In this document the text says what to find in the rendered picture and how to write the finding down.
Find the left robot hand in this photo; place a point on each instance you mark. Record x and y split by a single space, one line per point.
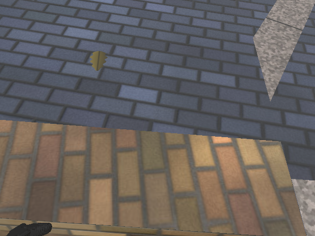
34 229

